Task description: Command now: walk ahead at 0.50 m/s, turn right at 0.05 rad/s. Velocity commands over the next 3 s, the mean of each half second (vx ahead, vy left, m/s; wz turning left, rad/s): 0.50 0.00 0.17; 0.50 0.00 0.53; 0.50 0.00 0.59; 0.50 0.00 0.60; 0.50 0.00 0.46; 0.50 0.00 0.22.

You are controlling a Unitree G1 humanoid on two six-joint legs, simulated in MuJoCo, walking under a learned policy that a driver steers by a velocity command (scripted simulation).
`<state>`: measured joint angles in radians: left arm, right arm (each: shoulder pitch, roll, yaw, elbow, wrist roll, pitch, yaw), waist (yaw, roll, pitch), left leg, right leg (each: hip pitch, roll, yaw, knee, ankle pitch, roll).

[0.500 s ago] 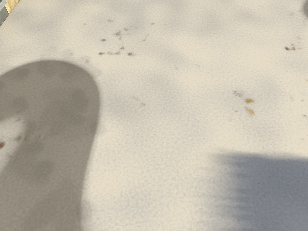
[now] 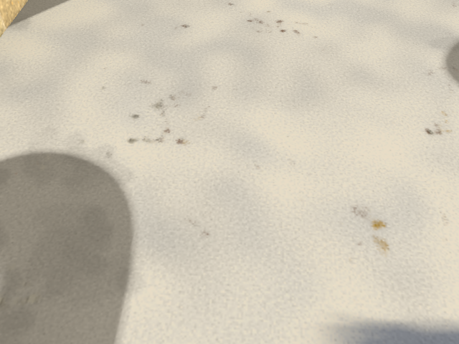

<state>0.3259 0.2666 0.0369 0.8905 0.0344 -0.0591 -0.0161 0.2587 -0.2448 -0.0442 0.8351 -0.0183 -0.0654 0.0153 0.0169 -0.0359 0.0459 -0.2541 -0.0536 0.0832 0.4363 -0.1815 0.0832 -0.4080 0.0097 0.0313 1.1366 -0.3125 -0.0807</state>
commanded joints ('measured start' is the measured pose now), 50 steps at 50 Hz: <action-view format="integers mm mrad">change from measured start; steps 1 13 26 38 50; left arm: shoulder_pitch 60 -365 -71 68 -63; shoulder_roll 43 19 36 90 80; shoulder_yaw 6 -19 14 35 29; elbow -34 -160 -57 22 -102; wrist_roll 9 -6 -16 -14 -23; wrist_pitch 11 1 -49 -56 -43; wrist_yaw -14 -17 25 32 14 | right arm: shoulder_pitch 71 257 146 -238 48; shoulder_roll -88 -115 -42 -26 -180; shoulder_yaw -17 -15 -26 -6 -73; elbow -4 105 43 -111 -31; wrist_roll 10 8 -12 -17 9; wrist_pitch -32 -24 46 58 48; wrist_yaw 3 -14 13 55 -13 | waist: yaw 14 -75 -33 16 -54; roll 105 99 -55 -31 23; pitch -18 39 -31 56 -62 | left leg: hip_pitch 77 251 -302 -381 264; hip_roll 264 245 139 137 306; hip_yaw -270 -199 -125 0 -490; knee -281 -230 716 283 -176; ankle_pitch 185 443 -105 166 157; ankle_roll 136 111 -15 -11 238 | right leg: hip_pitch -126 -175 269 383 -296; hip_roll -73 -53 -281 -276 -127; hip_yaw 4 -75 102 -212 -13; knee -16 -530 -975 -987 134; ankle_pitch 59 291 209 439 -8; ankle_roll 21 58 -64 -59 77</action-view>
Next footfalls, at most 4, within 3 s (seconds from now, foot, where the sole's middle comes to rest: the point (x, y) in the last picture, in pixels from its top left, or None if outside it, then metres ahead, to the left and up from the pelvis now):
0.36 right None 0.36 -0.11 -0.78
0.90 left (182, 312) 0.57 0.15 -0.78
1.46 right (178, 210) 0.94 0.20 -0.78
1.98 left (76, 212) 0.92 0.55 -0.78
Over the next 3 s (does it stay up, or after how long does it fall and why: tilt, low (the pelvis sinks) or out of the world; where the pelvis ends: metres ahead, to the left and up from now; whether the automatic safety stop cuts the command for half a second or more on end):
stays up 1.11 0.91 0.00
